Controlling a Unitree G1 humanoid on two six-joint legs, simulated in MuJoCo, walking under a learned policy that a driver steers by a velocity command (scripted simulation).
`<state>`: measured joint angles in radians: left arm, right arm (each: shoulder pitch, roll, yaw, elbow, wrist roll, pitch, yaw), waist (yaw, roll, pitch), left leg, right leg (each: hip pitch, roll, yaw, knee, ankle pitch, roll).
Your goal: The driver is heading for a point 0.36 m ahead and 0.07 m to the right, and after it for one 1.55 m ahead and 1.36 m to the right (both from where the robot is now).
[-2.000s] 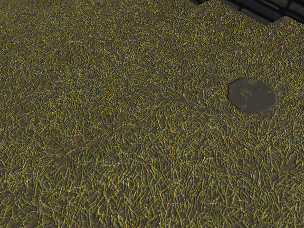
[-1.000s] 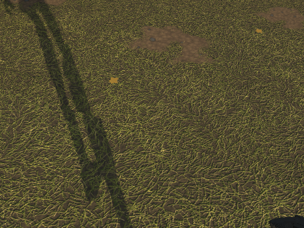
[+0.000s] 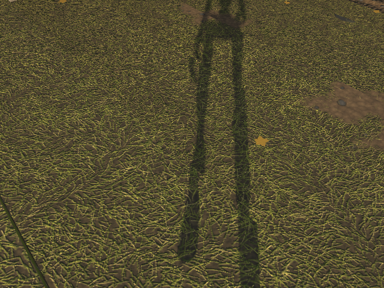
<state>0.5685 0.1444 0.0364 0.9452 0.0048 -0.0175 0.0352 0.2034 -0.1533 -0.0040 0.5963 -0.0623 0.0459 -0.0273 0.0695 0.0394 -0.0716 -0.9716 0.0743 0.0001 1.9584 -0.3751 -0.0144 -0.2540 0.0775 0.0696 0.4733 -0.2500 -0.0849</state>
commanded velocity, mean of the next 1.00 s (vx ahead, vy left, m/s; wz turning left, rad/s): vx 0.93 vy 0.00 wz -0.71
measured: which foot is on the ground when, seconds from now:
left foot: up 0.00-0.20, down 0.22-0.60, up 0.62-0.96, down 0.98-1.00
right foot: down 0.00-0.24, up 0.26-0.62, down 0.64-0.96, up 0.98-1.00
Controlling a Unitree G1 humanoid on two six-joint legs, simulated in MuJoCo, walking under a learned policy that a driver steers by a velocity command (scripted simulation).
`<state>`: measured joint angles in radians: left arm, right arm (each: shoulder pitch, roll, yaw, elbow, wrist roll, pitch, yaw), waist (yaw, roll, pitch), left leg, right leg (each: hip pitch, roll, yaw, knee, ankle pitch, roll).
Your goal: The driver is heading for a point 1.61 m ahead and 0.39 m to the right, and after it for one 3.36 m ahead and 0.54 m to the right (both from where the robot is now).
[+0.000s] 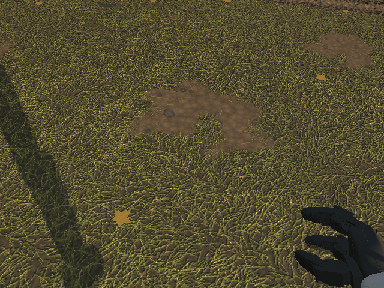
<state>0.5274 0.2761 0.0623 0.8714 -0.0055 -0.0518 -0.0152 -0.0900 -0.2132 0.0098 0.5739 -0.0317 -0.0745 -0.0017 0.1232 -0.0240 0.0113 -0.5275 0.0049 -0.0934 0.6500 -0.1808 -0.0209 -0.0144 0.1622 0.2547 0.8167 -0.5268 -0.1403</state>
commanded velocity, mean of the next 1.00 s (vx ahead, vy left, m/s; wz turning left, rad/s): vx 1.00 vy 0.00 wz -0.50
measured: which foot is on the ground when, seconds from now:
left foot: down 0.00-0.52, up 0.54-0.82, down 0.84-1.00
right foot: up 0.00-0.50, down 0.52-0.84, up 0.86-1.00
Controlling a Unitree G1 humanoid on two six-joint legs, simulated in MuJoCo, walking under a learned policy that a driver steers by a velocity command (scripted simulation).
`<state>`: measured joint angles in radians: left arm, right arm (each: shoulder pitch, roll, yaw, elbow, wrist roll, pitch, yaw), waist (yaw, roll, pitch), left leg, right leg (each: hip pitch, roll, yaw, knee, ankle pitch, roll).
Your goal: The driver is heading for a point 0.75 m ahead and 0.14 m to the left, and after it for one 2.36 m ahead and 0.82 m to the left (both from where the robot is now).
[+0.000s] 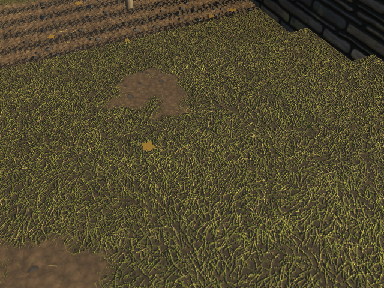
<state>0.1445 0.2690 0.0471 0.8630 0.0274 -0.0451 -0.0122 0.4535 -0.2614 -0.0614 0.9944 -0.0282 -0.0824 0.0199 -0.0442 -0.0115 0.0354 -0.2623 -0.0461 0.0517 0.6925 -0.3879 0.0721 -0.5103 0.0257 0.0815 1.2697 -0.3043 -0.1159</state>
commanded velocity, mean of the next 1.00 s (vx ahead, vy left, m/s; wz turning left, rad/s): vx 0.74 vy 0.00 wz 0.57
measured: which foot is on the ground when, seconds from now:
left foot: down 0.00-0.30, up 0.32-0.60, down 0.62-1.00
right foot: up 0.00-0.30, down 0.32-0.62, up 0.64-1.00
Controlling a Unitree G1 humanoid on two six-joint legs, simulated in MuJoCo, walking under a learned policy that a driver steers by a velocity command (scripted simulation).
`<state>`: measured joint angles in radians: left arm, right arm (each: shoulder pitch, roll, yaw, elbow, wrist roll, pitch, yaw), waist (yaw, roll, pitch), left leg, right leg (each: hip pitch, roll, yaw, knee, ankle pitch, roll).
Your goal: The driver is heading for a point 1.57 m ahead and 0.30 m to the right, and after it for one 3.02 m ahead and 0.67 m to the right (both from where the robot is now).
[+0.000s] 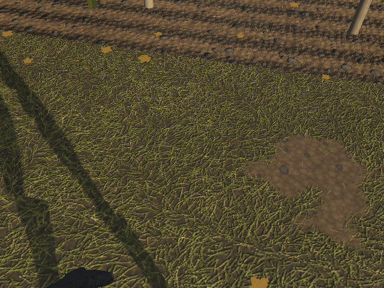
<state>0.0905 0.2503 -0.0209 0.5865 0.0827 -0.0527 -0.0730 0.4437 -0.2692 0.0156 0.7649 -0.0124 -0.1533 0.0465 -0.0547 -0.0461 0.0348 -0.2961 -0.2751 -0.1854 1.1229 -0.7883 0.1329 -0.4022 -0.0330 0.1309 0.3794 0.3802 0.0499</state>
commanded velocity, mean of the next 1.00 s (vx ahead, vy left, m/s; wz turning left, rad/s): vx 0.11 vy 0.00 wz -0.33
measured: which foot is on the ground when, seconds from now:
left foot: down 0.00-0.04, up 0.06-0.32, down 0.34-0.72, up 0.74-1.00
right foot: up 0.00-0.00, down 0.02-0.36, up 0.38-0.68, down 0.70-1.00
